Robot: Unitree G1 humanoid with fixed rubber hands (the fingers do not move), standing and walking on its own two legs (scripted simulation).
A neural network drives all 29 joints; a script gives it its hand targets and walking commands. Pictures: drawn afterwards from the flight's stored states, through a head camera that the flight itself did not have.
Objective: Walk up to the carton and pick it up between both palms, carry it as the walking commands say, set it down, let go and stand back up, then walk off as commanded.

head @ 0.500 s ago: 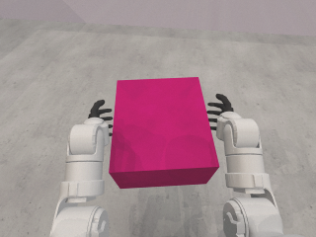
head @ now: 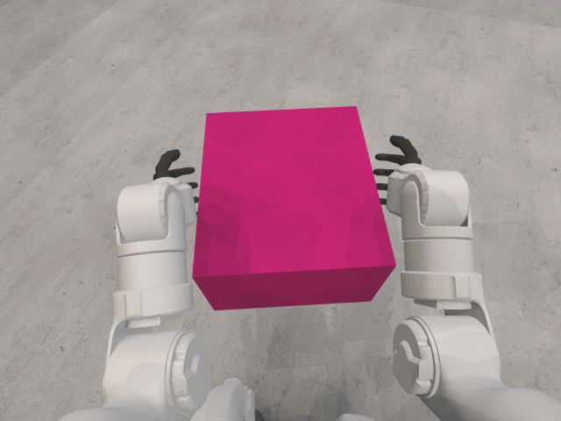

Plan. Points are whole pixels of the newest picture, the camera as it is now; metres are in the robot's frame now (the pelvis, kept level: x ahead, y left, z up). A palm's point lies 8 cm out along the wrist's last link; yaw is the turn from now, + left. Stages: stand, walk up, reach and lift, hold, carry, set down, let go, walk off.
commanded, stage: carry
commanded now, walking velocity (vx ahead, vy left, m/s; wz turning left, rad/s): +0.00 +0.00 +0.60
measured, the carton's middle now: (287, 205) +0.42 -0.03 +0.00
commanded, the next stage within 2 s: none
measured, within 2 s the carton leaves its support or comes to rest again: neither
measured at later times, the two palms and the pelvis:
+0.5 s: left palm (49, 258) +0.32 +0.26 +0.10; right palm (289, 172) +0.42 -0.03 +0.09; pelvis -0.01 -0.01 -0.02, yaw +16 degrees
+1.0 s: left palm out of the picture +0.17 +0.33 +0.11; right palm (201, 210) +0.36 +0.08 +0.11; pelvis -0.06 -0.02 -0.01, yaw +33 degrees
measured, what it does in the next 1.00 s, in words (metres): steps on the spot, turning left: left foot, then right foot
